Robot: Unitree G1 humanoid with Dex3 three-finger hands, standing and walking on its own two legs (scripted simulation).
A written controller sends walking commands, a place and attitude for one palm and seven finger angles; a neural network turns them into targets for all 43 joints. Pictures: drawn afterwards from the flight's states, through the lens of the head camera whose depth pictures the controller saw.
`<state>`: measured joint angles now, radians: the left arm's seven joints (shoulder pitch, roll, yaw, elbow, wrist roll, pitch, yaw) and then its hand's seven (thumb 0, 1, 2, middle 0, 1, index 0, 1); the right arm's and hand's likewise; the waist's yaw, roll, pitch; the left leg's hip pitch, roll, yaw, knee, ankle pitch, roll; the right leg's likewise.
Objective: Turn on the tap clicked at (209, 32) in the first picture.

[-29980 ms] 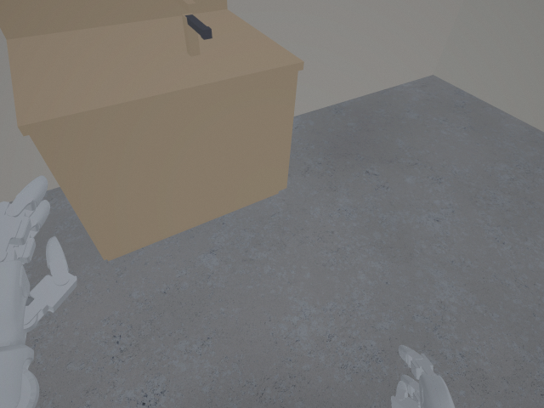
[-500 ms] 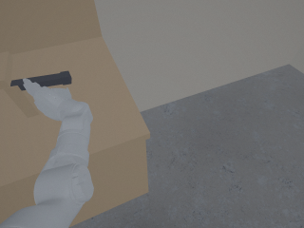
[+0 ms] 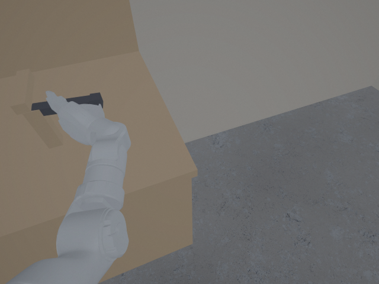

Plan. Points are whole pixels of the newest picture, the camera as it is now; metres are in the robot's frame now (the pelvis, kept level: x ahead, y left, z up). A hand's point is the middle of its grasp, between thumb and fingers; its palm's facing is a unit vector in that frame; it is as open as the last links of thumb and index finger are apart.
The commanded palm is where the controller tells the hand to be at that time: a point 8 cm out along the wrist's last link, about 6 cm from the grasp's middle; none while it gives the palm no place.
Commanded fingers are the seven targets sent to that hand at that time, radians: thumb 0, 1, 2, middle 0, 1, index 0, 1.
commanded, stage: lift the hand up off the lever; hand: left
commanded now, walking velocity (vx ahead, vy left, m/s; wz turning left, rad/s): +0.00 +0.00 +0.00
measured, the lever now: (96, 101) +0.52 +0.22 +0.11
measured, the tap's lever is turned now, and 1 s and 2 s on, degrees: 81 81 81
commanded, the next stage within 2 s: draw the hand back beside the body in 1.48 s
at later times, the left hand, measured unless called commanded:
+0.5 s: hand (99, 108) +0.44 +0.18 +0.16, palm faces +0.82 -0.56 -0.12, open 7.8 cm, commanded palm +0.39 +0.21 +0.16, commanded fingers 0.00 0.90 0.90 -0.15 -0.15 -0.15 -0.15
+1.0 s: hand (87, 103) +0.44 +0.20 +0.18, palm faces +0.83 -0.56 -0.08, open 7.8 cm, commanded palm +0.38 +0.21 +0.18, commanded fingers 0.00 0.90 0.90 -0.15 -0.15 -0.15 -0.15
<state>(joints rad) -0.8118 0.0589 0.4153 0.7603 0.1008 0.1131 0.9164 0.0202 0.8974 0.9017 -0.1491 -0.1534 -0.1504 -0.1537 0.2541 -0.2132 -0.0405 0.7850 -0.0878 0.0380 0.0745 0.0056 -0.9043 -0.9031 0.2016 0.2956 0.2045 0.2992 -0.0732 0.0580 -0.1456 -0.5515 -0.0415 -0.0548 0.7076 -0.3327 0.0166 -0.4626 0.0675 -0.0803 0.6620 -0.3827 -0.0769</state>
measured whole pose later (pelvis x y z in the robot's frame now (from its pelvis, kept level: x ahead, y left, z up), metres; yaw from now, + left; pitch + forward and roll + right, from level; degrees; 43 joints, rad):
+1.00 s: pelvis -0.01 -0.02 +0.01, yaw +1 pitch +6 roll +0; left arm -0.77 0.10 0.39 0.61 0.05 0.26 0.85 0.02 0.90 0.90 -0.15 -0.15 -0.15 -0.15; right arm 0.20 -0.24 -0.03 0.80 -0.05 -0.01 0.00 0.01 -0.90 -0.90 0.20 0.30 0.20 0.30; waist -0.04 0.05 -0.11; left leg -0.42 -0.04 -0.07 0.59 -0.27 0.00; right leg -0.34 0.07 -0.09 0.56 -0.34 -0.10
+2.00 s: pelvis -0.02 -0.01 +0.03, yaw -3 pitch -5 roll +0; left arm -0.12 0.32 0.21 0.11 -0.10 0.05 0.18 0.02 0.89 0.90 -0.16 -0.19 -0.17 -0.19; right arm 0.21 -0.27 -0.01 0.66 0.03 0.01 -0.06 0.01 -0.90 -0.90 0.20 0.30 0.20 0.30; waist 0.01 0.06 0.02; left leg -0.13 -0.01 0.00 0.41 -0.20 0.01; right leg -0.06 0.09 -0.01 0.37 -0.23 -0.08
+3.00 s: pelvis -0.01 +0.01 +0.03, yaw -1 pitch -5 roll +0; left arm 0.41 0.32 0.25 -0.35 -0.08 -0.09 0.11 0.02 0.89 0.90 -0.20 -0.30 -0.21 -0.30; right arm 0.17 -0.23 0.00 0.65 0.01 -0.05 -0.05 0.01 -0.90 -0.90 0.20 0.30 0.21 0.30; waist 0.06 0.07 0.03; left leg -0.10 -0.04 -0.02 0.39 -0.21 0.04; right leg -0.02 0.06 -0.03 0.34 -0.24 -0.06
